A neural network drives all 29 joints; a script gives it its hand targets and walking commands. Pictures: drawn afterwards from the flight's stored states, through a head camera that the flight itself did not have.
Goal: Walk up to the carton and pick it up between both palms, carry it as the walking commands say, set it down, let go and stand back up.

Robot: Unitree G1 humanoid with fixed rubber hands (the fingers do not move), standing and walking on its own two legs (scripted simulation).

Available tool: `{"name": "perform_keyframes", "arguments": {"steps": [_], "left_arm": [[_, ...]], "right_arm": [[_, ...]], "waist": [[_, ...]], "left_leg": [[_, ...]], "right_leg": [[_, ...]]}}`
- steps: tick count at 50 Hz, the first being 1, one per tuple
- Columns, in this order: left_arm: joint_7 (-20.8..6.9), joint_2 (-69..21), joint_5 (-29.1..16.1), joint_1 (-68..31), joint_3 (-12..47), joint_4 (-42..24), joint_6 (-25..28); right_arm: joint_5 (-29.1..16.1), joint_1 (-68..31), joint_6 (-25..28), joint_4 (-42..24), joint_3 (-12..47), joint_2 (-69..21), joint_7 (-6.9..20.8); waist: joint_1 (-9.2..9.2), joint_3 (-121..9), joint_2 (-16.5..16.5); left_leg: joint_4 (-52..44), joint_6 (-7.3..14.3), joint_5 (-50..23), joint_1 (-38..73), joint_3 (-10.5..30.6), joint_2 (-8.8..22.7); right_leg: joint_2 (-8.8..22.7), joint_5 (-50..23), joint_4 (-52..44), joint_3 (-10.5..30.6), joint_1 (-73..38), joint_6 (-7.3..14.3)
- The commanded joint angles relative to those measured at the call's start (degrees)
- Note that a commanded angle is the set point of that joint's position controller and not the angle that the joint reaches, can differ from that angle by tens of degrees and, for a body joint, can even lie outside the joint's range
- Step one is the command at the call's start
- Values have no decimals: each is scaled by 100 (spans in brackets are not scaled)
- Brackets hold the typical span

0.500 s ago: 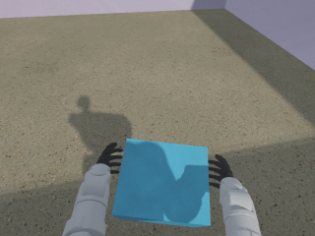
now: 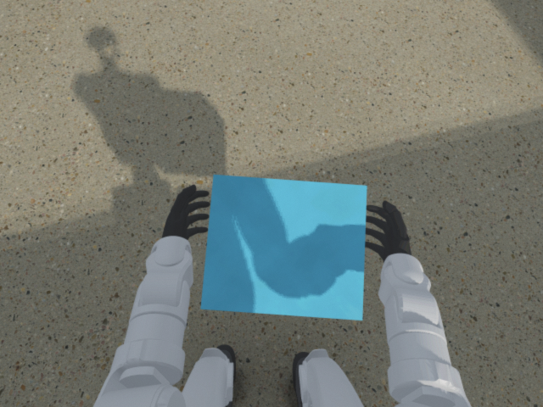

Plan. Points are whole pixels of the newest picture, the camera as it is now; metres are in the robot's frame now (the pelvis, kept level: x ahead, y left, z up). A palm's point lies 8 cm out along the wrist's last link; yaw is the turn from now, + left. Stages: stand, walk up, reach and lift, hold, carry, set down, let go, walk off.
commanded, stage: set down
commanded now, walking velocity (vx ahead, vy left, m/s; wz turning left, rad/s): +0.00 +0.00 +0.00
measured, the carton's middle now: (283, 246) +0.38 -0.03 -0.16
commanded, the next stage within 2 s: none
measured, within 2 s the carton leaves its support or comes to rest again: neither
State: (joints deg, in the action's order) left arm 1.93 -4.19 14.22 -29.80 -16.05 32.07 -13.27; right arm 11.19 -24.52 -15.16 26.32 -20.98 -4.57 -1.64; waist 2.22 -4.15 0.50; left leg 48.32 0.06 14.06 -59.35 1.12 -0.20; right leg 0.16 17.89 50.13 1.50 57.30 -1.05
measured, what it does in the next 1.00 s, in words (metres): lowers itself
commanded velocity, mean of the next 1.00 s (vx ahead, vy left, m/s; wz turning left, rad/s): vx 0.00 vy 0.00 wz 0.00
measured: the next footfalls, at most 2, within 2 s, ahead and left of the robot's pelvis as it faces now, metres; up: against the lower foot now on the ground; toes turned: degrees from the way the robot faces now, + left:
none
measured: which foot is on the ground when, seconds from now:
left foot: down 0.00-1.00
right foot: down 0.00-1.00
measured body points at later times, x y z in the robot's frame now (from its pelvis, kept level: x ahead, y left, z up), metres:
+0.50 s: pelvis -0.02 -0.01 -0.08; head +0.19 +0.00 +0.31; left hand +0.42 +0.14 -0.15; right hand +0.39 -0.19 -0.15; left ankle +0.07 +0.12 -0.68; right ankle +0.04 -0.13 -0.68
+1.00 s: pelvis -0.04 -0.01 -0.16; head +0.22 +0.00 +0.21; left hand +0.45 +0.14 -0.24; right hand +0.41 -0.19 -0.25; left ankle +0.07 +0.12 -0.68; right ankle +0.04 -0.13 -0.68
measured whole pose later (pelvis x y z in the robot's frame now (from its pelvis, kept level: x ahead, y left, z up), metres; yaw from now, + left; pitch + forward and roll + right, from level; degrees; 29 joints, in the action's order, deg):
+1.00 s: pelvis -0.04 -0.01 -0.16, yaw +0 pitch +46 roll +1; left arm 5.9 0.5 11.4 -51.2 -20.9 35.8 -19.2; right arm 7.8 -45.8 -19.7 30.8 -24.3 -2.2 -6.3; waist 2.2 -13.8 0.5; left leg 84.6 -0.9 22.8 -108.3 1.1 -0.3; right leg -1.0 27.4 87.6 2.1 106.6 -1.1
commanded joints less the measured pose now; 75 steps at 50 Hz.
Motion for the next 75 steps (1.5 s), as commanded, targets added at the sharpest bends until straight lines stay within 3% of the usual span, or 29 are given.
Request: {"name": "perform_keyframes", "arguments": {"steps": [1, 6, 11, 19, 31, 41, 62, 75], "left_arm": [[-1682, -5389, -703, -3451, 2750, -128, -7], [-1837, -5565, -651, -4108, 2420, 245, -325], [-1989, -5544, -639, -4516, 2225, 475, -482], [-1983, -5472, -780, -4728, 2286, 384, -503], [-1855, -5095, -976, -4865, 2440, 382, -372], [-1717, -4852, -1069, -5217, 2421, 515, -345], [-1494, -4424, -1165, -6368, 2109, 857, -422], [-1504, -4034, -1246, -6718, 2116, 825, -279]], "right_arm": [[-816, -4317, 195, 192, 3079, -5156, 1898], [-629, -4875, -96, 573, 2653, -5263, 2074], [-518, -5138, -248, 719, 2415, -5337, 2110], [-851, -5584, -268, 506, 2683, -5388, 2106], [-1151, -5720, -136, 445, 2990, -5216, 1844], [-1291, -6180, -99, 405, 3077, -4935, 1653], [-1199, -7155, -157, 848, 2423, -4351, 1554], [-1333, -7473, -34, 680, 2445, -4178, 1405]], "waist": [[-108, -4561, -82], [72, -4447, -176], [184, -4754, -214], [-30, -5601, -93], [-61, -6213, -75], [-134, -6438, -111], [-1, -6198, -327], [-10, -6239, -218]], "left_leg": [[415, 101, -670, 2114, 201, -629], [711, 121, 219, 1466, 158, -623], [1136, 118, 303, 867, 28, -655], [1712, 103, -138, 344, -111, -732], [2527, 41, -470, -794, -234, -827], [3069, 7, -292, -1536, -308, -854], [3974, -77, 193, -2440, -412, -782], [4641, -62, -132, -3079, -447, -744]], "right_leg": [[-739, -671, 256, -44, -430, 139], [-732, 183, 560, -114, 295, 195], [-754, 206, 895, -155, 619, 170], [-820, -240, 1481, -259, 1035, 87], [-845, -829, 2210, -296, 1519, -64], [-862, -665, 2785, -366, 2076, -105], [-888, -21, 3757, -548, 3487, -56], [-857, -449, 4305, -525, 3651, -107]]}}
